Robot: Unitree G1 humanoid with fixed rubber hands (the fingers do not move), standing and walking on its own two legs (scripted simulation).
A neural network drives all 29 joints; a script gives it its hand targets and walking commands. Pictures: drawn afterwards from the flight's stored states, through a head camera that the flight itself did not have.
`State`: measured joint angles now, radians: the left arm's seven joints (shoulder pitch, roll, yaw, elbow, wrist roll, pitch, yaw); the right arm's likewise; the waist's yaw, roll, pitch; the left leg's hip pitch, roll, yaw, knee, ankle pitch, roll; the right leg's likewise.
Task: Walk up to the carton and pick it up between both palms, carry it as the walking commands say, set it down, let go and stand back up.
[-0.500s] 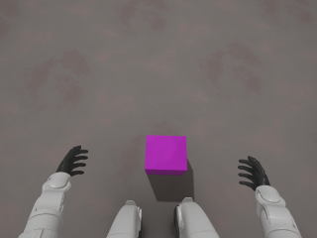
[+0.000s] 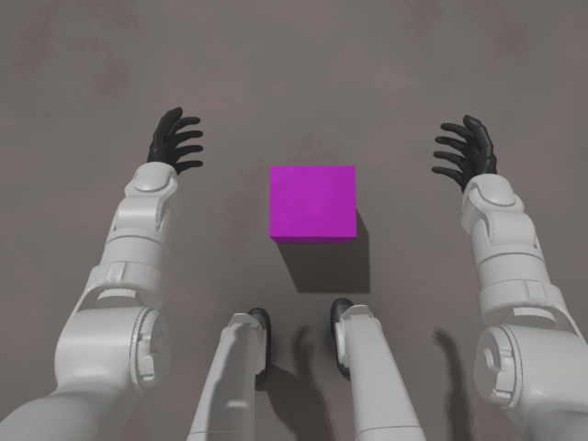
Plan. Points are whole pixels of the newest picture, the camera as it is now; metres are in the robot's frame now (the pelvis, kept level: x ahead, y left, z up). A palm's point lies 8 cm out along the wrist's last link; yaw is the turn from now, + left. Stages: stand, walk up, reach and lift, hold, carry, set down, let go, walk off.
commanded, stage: reach and lift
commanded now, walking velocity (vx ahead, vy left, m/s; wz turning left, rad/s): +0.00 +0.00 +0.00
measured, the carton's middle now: (311, 208) +0.48 -0.04 -0.57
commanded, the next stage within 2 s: none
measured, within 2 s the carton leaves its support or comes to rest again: neither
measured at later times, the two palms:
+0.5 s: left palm (190, 139) +0.52 +0.15 -0.14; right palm (447, 146) +0.49 -0.23 -0.14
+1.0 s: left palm (218, 172) +0.52 +0.15 -0.32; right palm (408, 175) +0.49 -0.23 -0.32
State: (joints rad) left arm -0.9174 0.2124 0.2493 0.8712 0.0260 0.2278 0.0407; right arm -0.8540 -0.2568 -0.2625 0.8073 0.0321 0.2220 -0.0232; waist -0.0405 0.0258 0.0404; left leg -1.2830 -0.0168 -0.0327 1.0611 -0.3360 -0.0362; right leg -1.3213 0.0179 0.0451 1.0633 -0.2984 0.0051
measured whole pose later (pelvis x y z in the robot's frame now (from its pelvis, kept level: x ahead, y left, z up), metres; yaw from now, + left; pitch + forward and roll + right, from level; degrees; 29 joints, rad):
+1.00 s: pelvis -0.01 +0.00 -0.17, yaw +2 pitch +48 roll +2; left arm -1.21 0.27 0.22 0.87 -0.06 0.15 0.11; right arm -1.18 -0.28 -0.28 0.84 0.08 0.14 -0.09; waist -0.05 0.04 0.08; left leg -2.01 -0.06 -0.06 1.70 -0.53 -0.07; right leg -2.04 0.04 0.04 1.71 -0.48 0.01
